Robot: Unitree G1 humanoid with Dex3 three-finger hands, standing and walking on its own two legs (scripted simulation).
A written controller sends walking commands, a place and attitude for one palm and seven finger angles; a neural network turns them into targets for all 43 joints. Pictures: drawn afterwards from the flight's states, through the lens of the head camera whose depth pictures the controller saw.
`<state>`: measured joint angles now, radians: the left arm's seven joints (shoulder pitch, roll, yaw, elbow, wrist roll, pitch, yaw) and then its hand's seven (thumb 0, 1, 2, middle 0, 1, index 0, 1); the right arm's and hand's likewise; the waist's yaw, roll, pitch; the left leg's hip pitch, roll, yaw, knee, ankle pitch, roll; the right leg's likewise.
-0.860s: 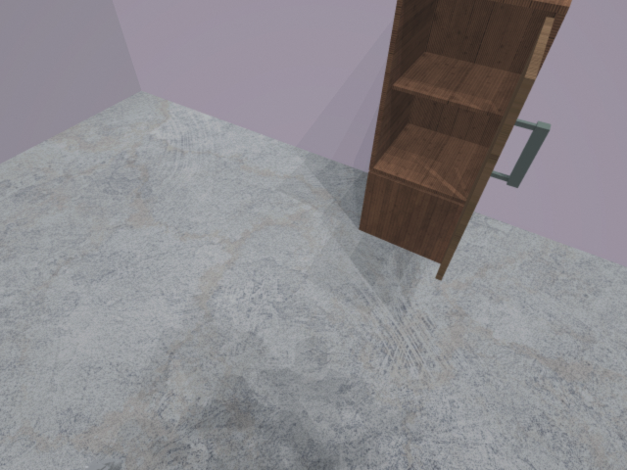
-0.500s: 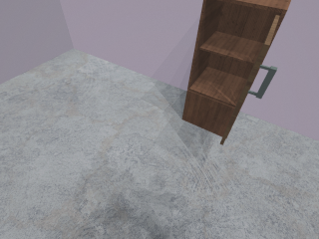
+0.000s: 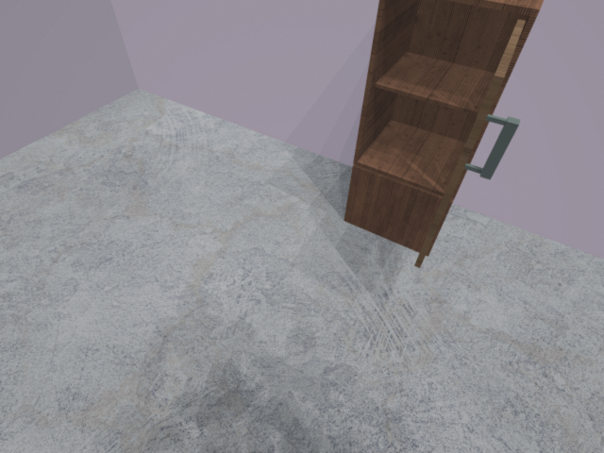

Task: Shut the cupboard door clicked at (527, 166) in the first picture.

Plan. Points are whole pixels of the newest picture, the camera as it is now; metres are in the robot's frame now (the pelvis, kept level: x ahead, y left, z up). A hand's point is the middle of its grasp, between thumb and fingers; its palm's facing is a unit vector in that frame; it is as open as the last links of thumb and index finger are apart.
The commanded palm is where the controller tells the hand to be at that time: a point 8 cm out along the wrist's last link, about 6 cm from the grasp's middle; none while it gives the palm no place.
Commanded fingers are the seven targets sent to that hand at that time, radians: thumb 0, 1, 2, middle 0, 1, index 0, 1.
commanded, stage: look at it before walking up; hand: left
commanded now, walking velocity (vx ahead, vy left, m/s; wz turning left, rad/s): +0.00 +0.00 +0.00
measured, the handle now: (488, 146) +0.75 -0.37 +0.01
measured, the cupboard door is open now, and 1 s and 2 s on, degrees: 91 91 91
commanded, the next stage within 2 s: walk around to get in front in 1.78 s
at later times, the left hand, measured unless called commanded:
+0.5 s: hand out of the picture +0.07 +0.24 -0.16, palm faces -0.01 -0.95 -0.33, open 7.3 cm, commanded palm none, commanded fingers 0.00 0.90 0.90 -0.20 -0.30 -0.20 -0.30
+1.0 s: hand out of the picture +0.08 +0.24 -0.16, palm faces -0.01 -0.94 -0.33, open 7.3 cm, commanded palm none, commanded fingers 0.00 0.90 0.90 -0.20 -0.30 -0.20 -0.30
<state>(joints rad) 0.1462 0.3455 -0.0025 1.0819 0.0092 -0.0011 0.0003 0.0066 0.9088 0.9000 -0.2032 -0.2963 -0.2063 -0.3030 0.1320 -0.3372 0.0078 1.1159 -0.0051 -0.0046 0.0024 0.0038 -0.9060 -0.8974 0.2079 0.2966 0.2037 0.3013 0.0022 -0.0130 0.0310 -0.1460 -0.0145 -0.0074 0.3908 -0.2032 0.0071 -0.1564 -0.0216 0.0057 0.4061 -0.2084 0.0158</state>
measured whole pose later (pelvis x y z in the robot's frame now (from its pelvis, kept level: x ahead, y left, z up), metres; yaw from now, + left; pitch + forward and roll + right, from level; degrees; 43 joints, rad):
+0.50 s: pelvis +0.01 -0.01 +0.00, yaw +0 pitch -2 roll +0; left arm 0.14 0.34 0.00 1.09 0.01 -0.01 0.00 0.01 0.91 0.90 -0.20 -0.30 -0.21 -0.30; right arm 0.11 -0.34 0.01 1.11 0.00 -0.01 0.00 0.00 -0.91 -0.90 0.21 0.30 0.20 0.30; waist 0.01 -0.01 0.03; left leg -0.14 -0.01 -0.01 0.37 -0.20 0.00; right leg -0.15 -0.01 0.00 0.39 -0.21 0.01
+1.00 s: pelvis +0.01 -0.01 +0.00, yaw +0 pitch -2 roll +0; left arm 0.14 0.34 0.00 1.09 0.01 -0.01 0.00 0.01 0.91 0.90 -0.20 -0.30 -0.21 -0.30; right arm 0.11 -0.34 0.01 1.12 0.00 -0.01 0.00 0.00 -0.91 -0.90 0.21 0.30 0.20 0.30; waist 0.01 -0.01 0.04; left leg -0.11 0.00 -0.02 0.35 -0.20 -0.01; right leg -0.13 -0.01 0.00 0.36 -0.20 0.00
